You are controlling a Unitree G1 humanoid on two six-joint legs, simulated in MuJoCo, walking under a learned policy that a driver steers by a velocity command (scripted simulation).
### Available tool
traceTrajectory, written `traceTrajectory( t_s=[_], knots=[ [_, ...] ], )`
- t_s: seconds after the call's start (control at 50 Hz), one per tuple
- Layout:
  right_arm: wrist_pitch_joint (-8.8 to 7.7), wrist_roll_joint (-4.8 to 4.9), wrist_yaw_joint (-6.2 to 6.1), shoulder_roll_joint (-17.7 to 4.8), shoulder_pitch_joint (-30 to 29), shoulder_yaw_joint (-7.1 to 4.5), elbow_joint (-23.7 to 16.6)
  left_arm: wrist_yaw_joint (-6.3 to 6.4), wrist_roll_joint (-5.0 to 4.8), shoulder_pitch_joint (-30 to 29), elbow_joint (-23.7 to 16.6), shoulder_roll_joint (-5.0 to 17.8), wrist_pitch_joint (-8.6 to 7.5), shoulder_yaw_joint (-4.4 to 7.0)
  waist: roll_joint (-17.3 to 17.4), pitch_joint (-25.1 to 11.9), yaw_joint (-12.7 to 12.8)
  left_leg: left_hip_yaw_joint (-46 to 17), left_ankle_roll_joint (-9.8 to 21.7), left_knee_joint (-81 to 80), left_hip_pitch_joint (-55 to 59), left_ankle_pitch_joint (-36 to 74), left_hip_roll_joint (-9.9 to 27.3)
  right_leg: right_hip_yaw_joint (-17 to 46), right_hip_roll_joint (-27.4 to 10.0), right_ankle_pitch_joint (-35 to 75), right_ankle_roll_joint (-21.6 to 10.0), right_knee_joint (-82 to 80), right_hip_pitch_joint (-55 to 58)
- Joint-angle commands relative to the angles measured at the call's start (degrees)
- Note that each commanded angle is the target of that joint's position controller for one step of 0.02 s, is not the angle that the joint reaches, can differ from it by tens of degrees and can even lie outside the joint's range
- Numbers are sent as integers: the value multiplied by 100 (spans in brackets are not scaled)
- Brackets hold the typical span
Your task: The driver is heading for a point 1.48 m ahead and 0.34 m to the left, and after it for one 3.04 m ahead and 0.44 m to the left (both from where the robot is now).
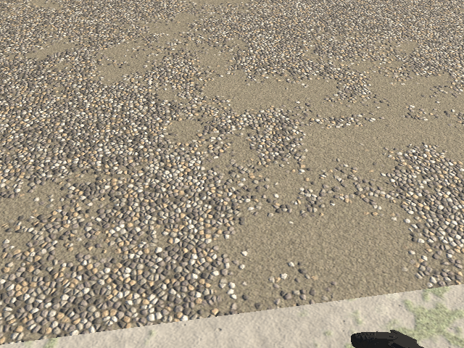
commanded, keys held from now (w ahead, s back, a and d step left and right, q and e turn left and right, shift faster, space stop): w+shift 0.38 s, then shift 0.62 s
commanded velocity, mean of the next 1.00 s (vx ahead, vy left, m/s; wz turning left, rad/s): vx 0.60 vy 0.00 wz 0.00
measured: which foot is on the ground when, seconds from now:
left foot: up 0.00-0.24, down 0.26-0.68, up 0.70-1.00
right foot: down 0.00-0.24, up 0.26-0.68, down 0.70-1.00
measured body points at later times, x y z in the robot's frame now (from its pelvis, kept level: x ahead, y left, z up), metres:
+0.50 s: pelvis +0.34 +0.11 +0.02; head +0.31 +0.15 +0.47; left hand +0.57 +0.32 -0.04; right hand +0.28 -0.15 -0.10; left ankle +0.28 +0.18 -0.72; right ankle +0.44 -0.04 -0.59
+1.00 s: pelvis +0.54 +0.13 +0.01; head +0.55 +0.13 +0.46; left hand +0.64 +0.36 -0.13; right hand +0.70 -0.10 -0.11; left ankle +0.60 +0.26 -0.71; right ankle +0.62 +0.06 -0.72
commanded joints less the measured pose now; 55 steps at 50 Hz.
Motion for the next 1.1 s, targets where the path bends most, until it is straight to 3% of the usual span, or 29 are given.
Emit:
traceTrajectory(
  t_s=[0.02,0.1,0.16,0.22,0.24,0.26,0.28,0.3,0.32,0.36,0.42,0.48,0.52,0.54,0.58,0.62,0.64,0.68,0.7,0.72,0.74,0.76,0.8,0.82,0.9,1.0,1.04,1.06,1.1],
  knots=[
    [20,14,-51,-584,-205,-210,-448,70,-15,-985,-563,367,-275,-20,90,1422,-520,1,-14,-495,-832,734,214,2098,-1822,935,-1389,-2531,-658],
    [38,-177,22,-208,-754,-159,-494,13,-173,-501,-344,600,-245,40,-387,1253,-163,868,-15,-2484,183,1531,267,995,-1565,1366,-1147,-2847,50],
    [-78,-182,-41,-649,-981,-398,-504,25,-254,-432,-163,1068,-174,182,-916,1082,-295,1503,88,-4825,2139,1145,-315,365,-1383,3692,-1210,-2052,113],
    [-90,-170,-90,-1227,437,-783,-288,-5,-268,-808,-279,1659,-131,376,-1837,350,-1338,1289,309,-6265,4088,1101,-443,136,-1392,6132,-1184,655,87],
    [30,72,-202,-1445,1989,-912,298,91,-130,-1095,-504,1330,-23,324,-1316,167,-1890,662,-197,-6310,5681,1381,-6,486,-1231,4753,-1064,2117,-1187],
    [32,-22,-165,-1702,2581,-856,722,110,19,-1453,-1049,333,-6,81,585,276,-1442,-891,-666,-6303,5759,1889,987,642,-597,320,-865,4715,-2571],
    [-135,-167,-205,-1825,2502,-864,686,-6,-451,-1076,-1452,-98,-202,-38,1446,-744,-848,-4189,163,-7728,6640,886,2187,1483,-50,79,-674,5876,-4066],
    [-266,-201,-150,-1512,2394,-862,844,-22,-810,-1143,-1418,0,-316,-8,816,-666,-769,-5079,476,-8315,6201,-923,2379,1485,-270,303,-632,6317,-4615],
    [-292,-216,-148,-1222,2029,-802,932,-26,-839,-1556,-1409,204,-306,36,256,-47,-717,-4255,587,-8277,5412,-1194,2185,1427,-494,590,-538,6096,-4511],
    [-270,-430,-141,-940,1257,-658,1162,-77,-691,-1703,-1308,133,-190,0,-218,558,-183,-2793,717,-8348,3622,-755,1910,1172,-859,524,-391,5784,-3655],
    [-246,-573,-229,-749,1046,-539,1448,-136,-626,-1699,-1046,391,15,94,-57,1289,103,-1598,662,-8990,2493,225,1358,1018,-667,1137,-173,5048,-3178],
    [-213,-567,-335,-764,1314,-500,1688,-196,-386,-2133,-900,727,48,288,216,1415,-104,-138,212,-8702,3183,3438,865,644,-84,2755,5,3924,-3358],
    [-208,-587,-320,-860,1346,-513,1632,-421,-293,-2243,-943,445,-25,182,829,1366,-147,679,-139,-8512,3161,4015,524,162,135,2864,-2,2898,-2938],
    [-131,-612,-312,-500,1471,-395,1796,-453,-286,-2484,-948,436,46,199,787,1317,-246,979,-116,-8455,2737,4281,248,-210,336,2792,6,2366,-2070],
    [-93,-395,-484,-944,1615,-470,1764,-400,-153,-2936,-1188,105,-37,61,951,1006,-293,674,138,-7874,2779,6654,454,-526,668,2633,79,1203,-801],
    [-25,-295,-666,-1735,1431,-677,1750,-317,-147,-2340,-1006,485,-23,208,1178,589,150,457,226,-6959,4051,7769,896,-148,493,2656,-65,351,-863],
    [44,-257,-741,-1880,1276,-745,1682,-303,-44,-1746,-865,727,23,281,1306,322,337,312,207,-6215,4863,7678,902,87,330,2970,-189,-729,-1052],
    [233,-354,-577,-1137,1357,-550,1699,-401,-134,-888,-277,729,158,300,492,99,376,430,-71,-3858,4892,5560,486,-1,-11,4957,-408,-2368,-249],
    [211,-676,-463,-475,1213,-379,1483,-423,-146,-411,73,486,216,129,-598,-215,85,158,113,-2136,2812,-698,-240,1008,-979,6456,-358,-1116,1432],
    [109,-656,-298,77,1855,-225,1658,-335,100,-709,-181,508,229,17,-887,-578,-328,-1126,47,-951,1951,-1598,-695,2395,-1636,9450,-745,-98,1667],
    [74,-368,-176,-369,2553,-324,1978,-238,139,-981,-209,394,250,87,-361,-1023,-556,-1391,-280,-1056,1934,-974,-431,2593,-2094,8708,-1512,-351,1545],
    [77,-291,-128,-638,2385,-326,1912,-185,24,-1324,-175,392,305,120,-369,-784,-596,-703,-572,-1168,1406,-734,-67,2615,-2050,6131,-2080,-971,1370],
    [268,-408,-278,-927,1202,-391,1636,-242,-166,-2265,-218,143,269,29,258,14,-621,-437,-738,-2008,1641,-268,190,2622,-1609,3569,-1554,-1900,-78],
    [441,-360,-334,-792,874,-351,1412,-244,-362,-2438,-28,433,319,131,22,583,-817,-98,-738,-3202,1892,-508,180,1921,-1116,3329,-1129,-2009,-799],
    [643,-443,-593,-632,941,-316,1478,16,-49,-2353,188,510,279,149,-208,45,-597,-68,-634,-4392,2713,-117,303,1534,-1065,4741,-960,-1723,-731],
    [777,-476,-689,-624,627,-373,1584,72,-229,-2137,545,349,530,134,-468,395,-418,162,-324,-6460,3364,1224,159,1418,-764,1116,-677,-1814,-1169],
    [761,-501,-652,-858,435,-447,1587,-19,-170,-1698,886,335,626,138,-319,792,-297,-250,-59,-7273,3598,1304,456,1449,-633,38,-329,-1794,-1445],
    [784,-421,-652,-1244,213,-576,1647,-19,-172,-1619,861,361,683,169,238,1041,-27,-273,156,-7346,2997,336,329,1156,-330,166,-204,-1808,-1276],
    [716,-355,-599,-757,20,-506,1683,74,-175,-1903,904,402,745,175,279,937,-161,-364,165,-7697,2627,-43,290,955,-268,738,-67,-1472,-610]
  ],
)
